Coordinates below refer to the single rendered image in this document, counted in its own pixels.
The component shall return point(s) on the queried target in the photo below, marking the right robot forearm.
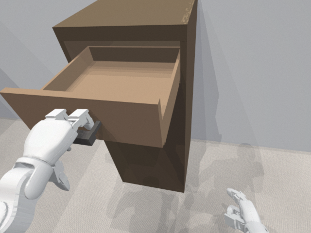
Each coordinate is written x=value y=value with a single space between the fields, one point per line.
x=255 y=227

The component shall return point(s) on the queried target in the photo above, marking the robot right hand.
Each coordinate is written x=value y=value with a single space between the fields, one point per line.
x=238 y=217

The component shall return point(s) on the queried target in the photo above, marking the handle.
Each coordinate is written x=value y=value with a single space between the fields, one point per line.
x=87 y=137

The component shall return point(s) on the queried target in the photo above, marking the drawer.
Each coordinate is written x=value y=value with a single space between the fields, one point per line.
x=130 y=89

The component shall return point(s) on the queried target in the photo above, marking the cabinet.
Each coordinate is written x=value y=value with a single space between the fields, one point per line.
x=152 y=23

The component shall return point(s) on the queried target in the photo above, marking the robot left hand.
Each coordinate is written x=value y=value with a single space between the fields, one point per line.
x=49 y=139

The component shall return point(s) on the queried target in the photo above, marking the left robot forearm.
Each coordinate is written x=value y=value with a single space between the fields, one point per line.
x=20 y=189

